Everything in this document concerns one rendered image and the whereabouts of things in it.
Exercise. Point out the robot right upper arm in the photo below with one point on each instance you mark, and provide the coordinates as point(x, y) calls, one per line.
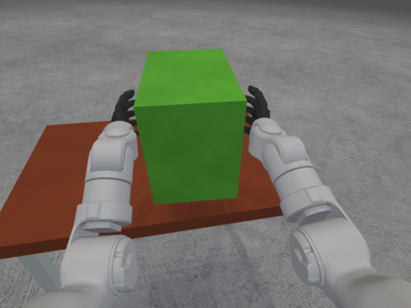
point(331, 255)

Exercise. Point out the robot right forearm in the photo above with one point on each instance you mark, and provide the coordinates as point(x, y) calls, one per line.
point(304, 199)

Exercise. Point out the table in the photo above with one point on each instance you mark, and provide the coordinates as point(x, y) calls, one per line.
point(38, 215)

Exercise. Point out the robot left forearm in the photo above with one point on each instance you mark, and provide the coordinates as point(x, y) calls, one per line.
point(106, 198)

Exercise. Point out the robot left hand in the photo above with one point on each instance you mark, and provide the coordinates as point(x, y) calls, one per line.
point(121, 113)

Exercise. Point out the robot left upper arm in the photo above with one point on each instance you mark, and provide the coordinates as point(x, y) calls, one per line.
point(96, 271)

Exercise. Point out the robot right hand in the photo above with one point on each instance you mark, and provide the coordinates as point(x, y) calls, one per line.
point(260, 109)

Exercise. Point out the carton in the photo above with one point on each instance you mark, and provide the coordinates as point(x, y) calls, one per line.
point(190, 112)

